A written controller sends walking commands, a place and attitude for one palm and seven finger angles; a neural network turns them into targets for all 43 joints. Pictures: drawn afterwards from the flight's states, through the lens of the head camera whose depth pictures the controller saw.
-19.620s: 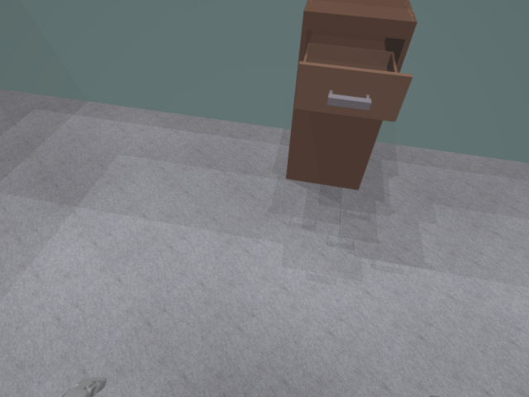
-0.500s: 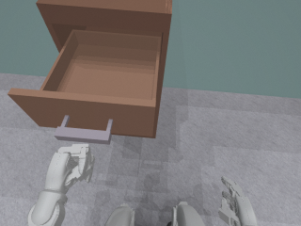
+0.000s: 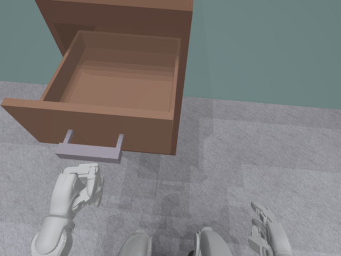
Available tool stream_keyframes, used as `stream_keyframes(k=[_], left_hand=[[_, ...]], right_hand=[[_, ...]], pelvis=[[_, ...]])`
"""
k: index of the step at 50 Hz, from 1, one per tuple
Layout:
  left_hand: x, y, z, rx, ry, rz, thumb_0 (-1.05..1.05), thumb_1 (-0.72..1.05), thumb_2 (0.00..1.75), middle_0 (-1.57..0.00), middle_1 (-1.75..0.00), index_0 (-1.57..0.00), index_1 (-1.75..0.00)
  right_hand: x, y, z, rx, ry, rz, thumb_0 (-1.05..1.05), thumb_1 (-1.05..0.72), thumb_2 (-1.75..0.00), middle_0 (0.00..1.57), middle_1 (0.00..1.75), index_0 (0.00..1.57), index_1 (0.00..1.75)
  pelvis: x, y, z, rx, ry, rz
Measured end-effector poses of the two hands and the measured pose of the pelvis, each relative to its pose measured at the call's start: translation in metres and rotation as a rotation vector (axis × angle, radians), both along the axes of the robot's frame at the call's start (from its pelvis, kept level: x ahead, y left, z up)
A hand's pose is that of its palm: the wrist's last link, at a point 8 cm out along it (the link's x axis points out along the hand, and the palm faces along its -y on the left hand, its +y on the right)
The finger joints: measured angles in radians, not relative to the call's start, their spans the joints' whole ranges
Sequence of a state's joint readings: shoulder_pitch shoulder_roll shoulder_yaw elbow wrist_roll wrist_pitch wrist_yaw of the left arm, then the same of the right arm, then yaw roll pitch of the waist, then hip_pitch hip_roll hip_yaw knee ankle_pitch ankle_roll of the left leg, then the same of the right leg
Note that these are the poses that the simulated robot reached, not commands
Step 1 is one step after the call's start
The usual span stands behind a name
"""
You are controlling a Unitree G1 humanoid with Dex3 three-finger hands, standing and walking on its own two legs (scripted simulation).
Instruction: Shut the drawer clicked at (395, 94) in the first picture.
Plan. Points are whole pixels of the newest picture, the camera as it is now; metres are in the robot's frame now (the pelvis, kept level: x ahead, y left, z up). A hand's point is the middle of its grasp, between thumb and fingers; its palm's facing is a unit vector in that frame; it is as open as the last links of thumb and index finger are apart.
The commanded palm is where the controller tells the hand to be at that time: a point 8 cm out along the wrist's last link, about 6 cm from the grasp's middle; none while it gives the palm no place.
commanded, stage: bring the fist close to the handle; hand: left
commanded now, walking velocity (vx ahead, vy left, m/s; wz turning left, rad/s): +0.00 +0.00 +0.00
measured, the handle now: (92, 144) +0.35 +0.20 +0.04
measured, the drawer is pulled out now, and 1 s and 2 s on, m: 0.29 0.21 0.10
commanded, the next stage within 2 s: push the drawer shut in 0.02 s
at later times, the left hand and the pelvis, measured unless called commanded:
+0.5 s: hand (102, 176) +0.28 +0.16 +0.03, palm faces -0.07 -1.00 -0.05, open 3.2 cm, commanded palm +0.28 +0.21 +0.04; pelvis -0.01 +0.00 +0.00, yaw +0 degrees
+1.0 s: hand (110, 149) +0.35 +0.16 +0.03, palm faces -0.07 -1.00 -0.04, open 3.4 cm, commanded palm +0.34 +0.21 +0.04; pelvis -0.01 +0.01 +0.00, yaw +0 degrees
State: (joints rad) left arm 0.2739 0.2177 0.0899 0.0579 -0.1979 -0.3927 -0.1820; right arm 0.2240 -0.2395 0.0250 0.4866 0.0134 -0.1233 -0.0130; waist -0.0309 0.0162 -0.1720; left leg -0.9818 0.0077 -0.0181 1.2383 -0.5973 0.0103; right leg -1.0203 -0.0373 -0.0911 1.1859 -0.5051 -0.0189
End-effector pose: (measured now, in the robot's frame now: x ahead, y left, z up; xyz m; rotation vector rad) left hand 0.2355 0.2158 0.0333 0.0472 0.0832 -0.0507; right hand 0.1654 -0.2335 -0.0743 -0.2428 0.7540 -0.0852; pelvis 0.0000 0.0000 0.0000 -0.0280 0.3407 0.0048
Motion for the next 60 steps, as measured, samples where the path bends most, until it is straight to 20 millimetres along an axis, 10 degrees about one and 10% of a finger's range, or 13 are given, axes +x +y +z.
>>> stream_keyframes(k=[60], left_hand=[[0.115,-0.006,0.000,0.003,-0.067,-0.014,0.03,0.85,0.94,-1.40,-1.60,-1.40,-1.60]], right_hand=[[-0.069,-0.011,-0.021,-0.036,0.225,-0.078,0.01,-0.90,-0.90,0.21,0.30,0.21,0.30]], pelvis=[[-0.014,0.006,0.002,0.002,0.020,-0.003]])
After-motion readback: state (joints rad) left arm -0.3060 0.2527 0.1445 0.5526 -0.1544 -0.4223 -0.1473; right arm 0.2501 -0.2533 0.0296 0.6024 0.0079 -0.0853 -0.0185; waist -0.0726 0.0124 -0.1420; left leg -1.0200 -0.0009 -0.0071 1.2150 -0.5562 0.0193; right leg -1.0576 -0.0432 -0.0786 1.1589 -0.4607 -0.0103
